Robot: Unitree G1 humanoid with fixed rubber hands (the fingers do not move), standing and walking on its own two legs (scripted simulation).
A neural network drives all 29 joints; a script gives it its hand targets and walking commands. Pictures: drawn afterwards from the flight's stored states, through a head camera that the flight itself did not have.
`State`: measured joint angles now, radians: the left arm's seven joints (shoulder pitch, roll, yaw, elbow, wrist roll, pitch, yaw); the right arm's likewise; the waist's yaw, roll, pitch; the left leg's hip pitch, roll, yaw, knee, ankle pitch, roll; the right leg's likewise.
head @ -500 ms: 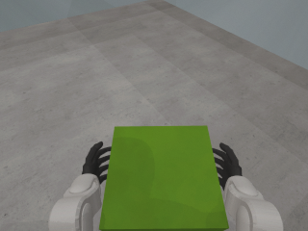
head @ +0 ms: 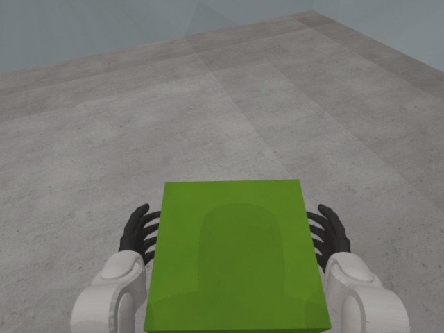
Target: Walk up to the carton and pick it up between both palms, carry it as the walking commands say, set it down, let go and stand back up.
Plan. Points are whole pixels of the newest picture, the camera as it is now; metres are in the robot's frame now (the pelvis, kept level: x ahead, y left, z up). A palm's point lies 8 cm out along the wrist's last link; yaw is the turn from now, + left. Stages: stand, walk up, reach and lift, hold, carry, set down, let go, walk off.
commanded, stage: carry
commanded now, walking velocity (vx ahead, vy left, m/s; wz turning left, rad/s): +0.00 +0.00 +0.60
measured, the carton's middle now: (233, 270) +0.23 +0.00 +0.02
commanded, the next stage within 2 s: none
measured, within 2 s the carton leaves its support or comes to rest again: neither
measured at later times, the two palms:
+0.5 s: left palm (33, 317) +0.15 +0.27 +0.08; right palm (240, 251) +0.24 -0.02 +0.08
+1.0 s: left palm out of the picture +0.04 +0.30 +0.08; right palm (198, 273) +0.20 +0.05 +0.08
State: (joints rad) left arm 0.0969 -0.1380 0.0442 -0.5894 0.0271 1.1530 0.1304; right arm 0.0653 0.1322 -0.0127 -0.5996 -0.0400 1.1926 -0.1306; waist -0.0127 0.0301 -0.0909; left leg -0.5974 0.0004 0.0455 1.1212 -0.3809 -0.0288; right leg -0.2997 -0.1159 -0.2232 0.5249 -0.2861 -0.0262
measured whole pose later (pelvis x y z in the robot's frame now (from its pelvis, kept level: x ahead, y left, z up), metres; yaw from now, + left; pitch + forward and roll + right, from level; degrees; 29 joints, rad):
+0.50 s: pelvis -0.03 +0.06 -0.01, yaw +18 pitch +5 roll +0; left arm 0.07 -0.13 0.03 -0.60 0.03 1.15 0.13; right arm 0.07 0.13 -0.03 -0.62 -0.04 1.16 -0.13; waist -0.01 0.00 -0.06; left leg -0.39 -0.06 -0.01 0.52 -0.21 0.06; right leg -0.55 -0.08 -0.08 0.97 -0.47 0.08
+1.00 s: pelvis -0.07 +0.05 -0.01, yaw +32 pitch +4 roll +2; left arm 0.07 -0.13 0.05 -0.59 0.04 1.18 0.13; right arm 0.04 0.13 -0.01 -0.58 -0.04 1.20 -0.13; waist 0.01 -0.03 -0.09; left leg -0.29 0.01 0.12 0.50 -0.28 0.00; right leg -0.38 -0.18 -0.23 0.65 -0.31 0.02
